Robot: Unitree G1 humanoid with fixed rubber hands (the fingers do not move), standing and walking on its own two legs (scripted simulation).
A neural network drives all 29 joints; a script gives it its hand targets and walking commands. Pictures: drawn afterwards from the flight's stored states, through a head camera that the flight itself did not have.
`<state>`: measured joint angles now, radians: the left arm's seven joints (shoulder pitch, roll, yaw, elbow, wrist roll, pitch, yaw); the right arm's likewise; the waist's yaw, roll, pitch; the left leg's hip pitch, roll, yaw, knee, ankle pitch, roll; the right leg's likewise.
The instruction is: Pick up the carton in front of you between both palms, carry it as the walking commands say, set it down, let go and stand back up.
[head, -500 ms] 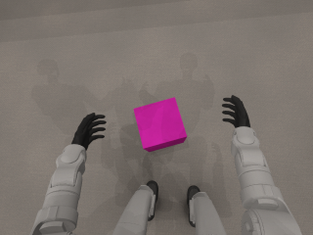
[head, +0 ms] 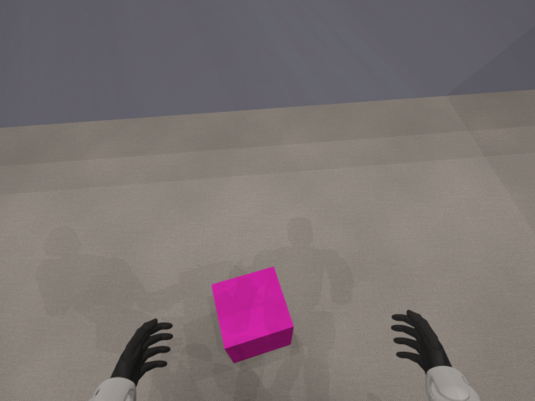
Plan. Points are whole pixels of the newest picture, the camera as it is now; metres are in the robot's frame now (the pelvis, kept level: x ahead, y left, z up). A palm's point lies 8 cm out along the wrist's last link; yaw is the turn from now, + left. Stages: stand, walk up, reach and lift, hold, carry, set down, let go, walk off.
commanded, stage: let go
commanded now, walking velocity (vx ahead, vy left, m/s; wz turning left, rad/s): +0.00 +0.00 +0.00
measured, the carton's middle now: (253, 316) +0.41 +0.09 -0.65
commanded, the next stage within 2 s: stand in 0.50 s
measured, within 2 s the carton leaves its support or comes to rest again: neither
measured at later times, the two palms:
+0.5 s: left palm (108, 377) +0.16 +0.26 -0.06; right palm (433, 395) +0.15 -0.21 -0.07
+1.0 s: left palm (84, 385) +0.15 +0.31 -0.11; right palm out of the picture +0.13 -0.26 -0.08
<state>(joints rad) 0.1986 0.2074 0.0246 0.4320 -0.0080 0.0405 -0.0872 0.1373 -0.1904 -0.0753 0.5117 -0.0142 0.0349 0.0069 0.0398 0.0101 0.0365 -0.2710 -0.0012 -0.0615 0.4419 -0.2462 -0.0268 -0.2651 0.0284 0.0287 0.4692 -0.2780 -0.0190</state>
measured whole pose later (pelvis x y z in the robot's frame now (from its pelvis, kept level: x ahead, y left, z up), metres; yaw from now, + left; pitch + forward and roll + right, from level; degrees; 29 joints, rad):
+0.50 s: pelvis -0.01 +0.02 +0.00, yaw +0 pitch -5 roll +0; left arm 0.19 0.24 0.03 0.41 0.01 0.23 -0.03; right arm 0.22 -0.21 -0.03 0.47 0.01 0.11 0.03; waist 0.01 -0.01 0.09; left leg -0.13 -0.02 -0.05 0.50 -0.29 0.00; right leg -0.11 0.01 0.04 0.50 -0.31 0.00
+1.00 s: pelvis +0.01 +0.03 +0.00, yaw -2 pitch +0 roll +0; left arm 0.16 0.35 0.02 0.78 0.03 0.01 0.02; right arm 0.17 -0.33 -0.03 0.78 -0.03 0.01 -0.02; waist -0.01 -0.05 0.03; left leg -0.17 -0.03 -0.02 0.49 -0.31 0.02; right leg -0.16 0.00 0.07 0.47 -0.31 0.02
